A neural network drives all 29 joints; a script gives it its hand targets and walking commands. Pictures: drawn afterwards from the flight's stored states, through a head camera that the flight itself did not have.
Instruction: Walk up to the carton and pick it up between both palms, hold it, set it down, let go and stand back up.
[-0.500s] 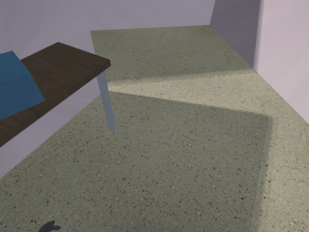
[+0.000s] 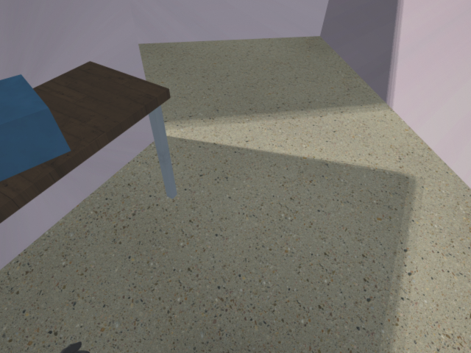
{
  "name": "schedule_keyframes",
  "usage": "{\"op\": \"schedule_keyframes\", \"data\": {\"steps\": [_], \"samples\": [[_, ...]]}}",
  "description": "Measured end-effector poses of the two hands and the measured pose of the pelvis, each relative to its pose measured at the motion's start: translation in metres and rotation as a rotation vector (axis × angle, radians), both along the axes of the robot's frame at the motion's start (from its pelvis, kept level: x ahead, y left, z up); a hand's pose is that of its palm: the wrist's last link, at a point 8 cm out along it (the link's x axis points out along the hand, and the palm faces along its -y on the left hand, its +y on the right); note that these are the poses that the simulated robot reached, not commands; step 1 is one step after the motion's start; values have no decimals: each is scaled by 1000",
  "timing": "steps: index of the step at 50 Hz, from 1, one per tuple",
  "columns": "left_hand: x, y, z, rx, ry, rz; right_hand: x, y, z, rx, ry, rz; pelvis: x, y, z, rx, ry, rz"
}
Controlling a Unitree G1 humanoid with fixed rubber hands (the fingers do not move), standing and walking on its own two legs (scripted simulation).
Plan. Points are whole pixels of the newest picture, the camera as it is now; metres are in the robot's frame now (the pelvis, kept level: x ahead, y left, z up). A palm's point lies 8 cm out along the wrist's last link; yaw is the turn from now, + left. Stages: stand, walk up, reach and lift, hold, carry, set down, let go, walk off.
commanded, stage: stand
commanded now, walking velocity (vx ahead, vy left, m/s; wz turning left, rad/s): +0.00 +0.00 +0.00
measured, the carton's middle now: (9, 125) +0.71 +0.66 -0.04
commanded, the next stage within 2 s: none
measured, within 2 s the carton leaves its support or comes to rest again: neither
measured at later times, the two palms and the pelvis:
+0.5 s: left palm out of the picture +0.10 +0.30 -0.10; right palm out of the picture +0.08 -0.30 -0.10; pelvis +0.00 +0.00 +0.00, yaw +0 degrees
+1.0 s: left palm out of the picture +0.10 +0.30 -0.09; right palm out of the picture +0.08 -0.30 -0.10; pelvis +0.00 +0.00 +0.00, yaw +0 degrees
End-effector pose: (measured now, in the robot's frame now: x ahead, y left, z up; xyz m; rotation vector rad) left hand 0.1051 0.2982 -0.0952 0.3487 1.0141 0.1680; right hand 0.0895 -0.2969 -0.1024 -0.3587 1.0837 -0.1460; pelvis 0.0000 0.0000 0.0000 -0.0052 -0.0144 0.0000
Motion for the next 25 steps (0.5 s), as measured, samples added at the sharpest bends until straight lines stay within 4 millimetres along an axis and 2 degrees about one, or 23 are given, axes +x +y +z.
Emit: {"op": "schedule_keyframes", "data": {"steps": [25], "samples": [[-7, 3, -2, -2, 30, 10, -5, 1, 2, -2, 17, -3, -1, 2, 3, -3, 8, 0]]}}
